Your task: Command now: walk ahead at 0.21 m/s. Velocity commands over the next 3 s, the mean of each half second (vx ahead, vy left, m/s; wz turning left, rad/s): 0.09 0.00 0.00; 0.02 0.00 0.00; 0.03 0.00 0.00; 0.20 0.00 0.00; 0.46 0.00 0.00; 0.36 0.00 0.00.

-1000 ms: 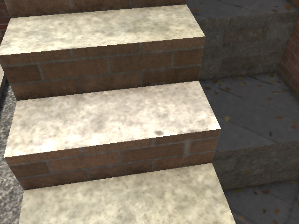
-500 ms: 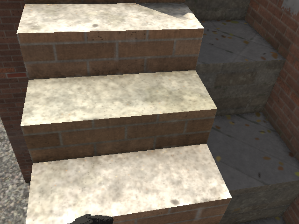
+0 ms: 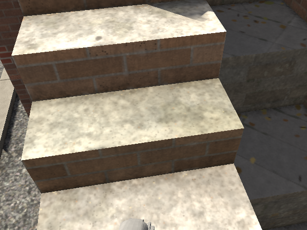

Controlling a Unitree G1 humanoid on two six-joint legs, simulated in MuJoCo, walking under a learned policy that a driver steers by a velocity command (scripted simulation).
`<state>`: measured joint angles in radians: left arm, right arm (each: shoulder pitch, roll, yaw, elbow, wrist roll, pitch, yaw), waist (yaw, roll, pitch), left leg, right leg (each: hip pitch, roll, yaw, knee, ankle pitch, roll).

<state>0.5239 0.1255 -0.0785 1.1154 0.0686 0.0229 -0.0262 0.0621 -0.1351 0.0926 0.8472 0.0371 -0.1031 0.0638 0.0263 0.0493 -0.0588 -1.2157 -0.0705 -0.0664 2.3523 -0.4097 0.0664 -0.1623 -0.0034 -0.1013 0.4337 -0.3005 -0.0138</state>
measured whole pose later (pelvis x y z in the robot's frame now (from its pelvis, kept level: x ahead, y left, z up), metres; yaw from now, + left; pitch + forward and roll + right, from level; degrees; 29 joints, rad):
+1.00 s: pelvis +0.10 +0.00 +0.17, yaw +0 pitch -1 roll +0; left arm 0.21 0.17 -0.03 0.83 -0.02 0.01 0.01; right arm 0.36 -0.15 0.02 1.06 -0.03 -0.02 -0.01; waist -0.02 -0.01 -0.07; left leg -0.37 -0.06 0.09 0.71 -0.35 0.11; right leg -0.61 0.04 0.11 1.43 -0.30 -0.01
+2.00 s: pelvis +0.25 -0.01 +0.19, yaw +2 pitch +0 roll +0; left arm 0.24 0.19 -0.04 0.95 0.00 -0.06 -0.03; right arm 0.32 -0.26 -0.02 1.06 -0.01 -0.01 0.02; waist 0.00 0.04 -0.01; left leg -0.15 -0.07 0.00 0.72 -0.40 0.09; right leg -0.20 -0.01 -0.11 0.53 -0.31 -0.08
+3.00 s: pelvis +0.50 +0.05 +0.39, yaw +1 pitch +2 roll -1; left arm 0.36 0.18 -0.06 1.02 0.05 -0.02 0.01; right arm 0.13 -0.24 0.02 0.92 0.04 -0.03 0.06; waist 0.02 0.03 -0.04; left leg -0.81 -0.09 -0.05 2.02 -0.62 0.02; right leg -0.12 -0.04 -0.11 0.36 -0.27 0.00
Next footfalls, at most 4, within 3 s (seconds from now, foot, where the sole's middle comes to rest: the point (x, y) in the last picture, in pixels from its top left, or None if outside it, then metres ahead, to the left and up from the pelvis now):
0.12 left None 0.17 0.07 -0.58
0.60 right None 0.09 -0.14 -0.59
1.16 right None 0.23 -0.12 -0.58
2.32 left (119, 211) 0.46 0.17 -0.39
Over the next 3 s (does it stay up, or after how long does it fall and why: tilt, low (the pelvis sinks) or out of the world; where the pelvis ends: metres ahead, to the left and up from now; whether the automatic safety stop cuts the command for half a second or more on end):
stays up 0.50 0.05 0.39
